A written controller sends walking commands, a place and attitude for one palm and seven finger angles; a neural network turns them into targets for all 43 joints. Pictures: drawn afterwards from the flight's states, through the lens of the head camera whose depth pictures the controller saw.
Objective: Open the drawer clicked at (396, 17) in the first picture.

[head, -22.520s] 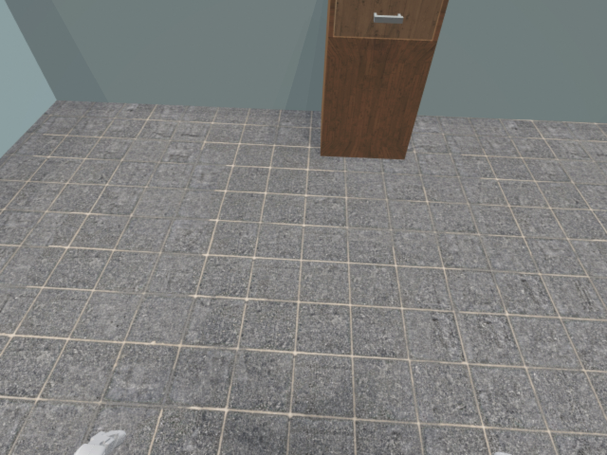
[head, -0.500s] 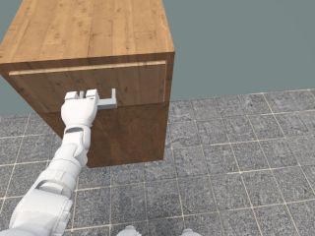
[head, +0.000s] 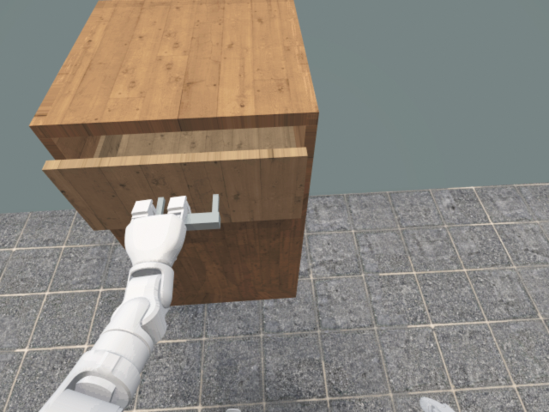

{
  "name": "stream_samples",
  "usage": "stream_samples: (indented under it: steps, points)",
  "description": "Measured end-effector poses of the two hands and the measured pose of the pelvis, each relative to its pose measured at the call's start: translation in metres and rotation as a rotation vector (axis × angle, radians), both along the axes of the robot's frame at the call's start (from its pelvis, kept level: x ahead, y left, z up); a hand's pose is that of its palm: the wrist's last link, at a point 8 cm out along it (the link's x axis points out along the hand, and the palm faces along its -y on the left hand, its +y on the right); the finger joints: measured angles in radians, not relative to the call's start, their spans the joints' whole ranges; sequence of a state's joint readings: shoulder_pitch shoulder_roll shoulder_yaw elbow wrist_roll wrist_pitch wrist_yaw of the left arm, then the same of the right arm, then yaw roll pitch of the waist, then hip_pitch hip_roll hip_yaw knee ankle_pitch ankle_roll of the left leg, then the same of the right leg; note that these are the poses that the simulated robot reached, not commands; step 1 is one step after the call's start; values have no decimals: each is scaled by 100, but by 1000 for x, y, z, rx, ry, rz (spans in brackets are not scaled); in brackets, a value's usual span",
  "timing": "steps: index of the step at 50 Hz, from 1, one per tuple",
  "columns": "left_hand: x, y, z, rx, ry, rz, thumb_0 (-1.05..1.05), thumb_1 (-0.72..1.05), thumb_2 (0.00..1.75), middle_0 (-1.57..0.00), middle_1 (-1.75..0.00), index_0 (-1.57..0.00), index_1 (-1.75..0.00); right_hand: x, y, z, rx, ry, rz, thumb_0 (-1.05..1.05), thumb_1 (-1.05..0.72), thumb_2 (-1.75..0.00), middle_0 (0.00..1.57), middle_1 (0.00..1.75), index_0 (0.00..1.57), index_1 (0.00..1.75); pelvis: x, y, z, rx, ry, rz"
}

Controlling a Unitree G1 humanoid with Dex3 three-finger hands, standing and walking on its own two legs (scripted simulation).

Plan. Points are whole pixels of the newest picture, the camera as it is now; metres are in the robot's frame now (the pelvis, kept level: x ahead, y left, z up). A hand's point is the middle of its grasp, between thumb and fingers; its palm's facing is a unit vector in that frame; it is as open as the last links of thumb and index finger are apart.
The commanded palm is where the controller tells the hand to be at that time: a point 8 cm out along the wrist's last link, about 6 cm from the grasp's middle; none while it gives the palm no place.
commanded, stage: pull the drawer open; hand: left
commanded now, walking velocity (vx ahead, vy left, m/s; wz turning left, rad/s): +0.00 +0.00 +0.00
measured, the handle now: (187, 212) +0.44 +0.18 -0.01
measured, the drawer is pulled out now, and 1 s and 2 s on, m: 0.07 0.19 0.30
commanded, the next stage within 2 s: none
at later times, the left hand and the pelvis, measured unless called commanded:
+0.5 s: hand (165, 278) +0.32 +0.19 -0.03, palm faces -0.02 -0.07 -1.00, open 5.9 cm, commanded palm +0.28 +0.17 +0.02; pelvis +0.00 -0.01 +0.00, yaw +0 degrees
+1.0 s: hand (160, 324) +0.25 +0.19 -0.03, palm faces -0.01 -0.12 -0.99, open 5.9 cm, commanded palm +0.21 +0.16 +0.02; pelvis +0.00 -0.01 +0.00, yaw +0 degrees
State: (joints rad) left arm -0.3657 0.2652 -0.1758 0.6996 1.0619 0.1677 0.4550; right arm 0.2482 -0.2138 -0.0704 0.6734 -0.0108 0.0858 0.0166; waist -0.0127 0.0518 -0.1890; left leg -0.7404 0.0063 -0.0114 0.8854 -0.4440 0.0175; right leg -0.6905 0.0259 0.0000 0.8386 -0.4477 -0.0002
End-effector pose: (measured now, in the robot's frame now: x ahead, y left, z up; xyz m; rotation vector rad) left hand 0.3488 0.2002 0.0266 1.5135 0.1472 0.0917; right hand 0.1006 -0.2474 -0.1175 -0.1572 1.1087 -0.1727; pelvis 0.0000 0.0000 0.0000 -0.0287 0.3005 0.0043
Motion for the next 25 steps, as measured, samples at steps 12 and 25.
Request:
stream_samples:
  steps: [12, 25]
  points:
    - [-26, -3, -1, -4, -9, 8, 1, 75, 82, -27, -130, -30, -130, 15, 0, 3, 3, -46, 31, 1, -90, -90, 20, 30, 20, 30, -2, -4, 1, 7, -26, 3]
    - [-47, -6, 0, -11, -5, 21, 1, 75, 81, -27, -131, -30, -130, 26, -1, 7, 12, -83, 40, 1, -90, -90, 20, 30, 20, 30, 0, -7, 2, 14, -42, -3]
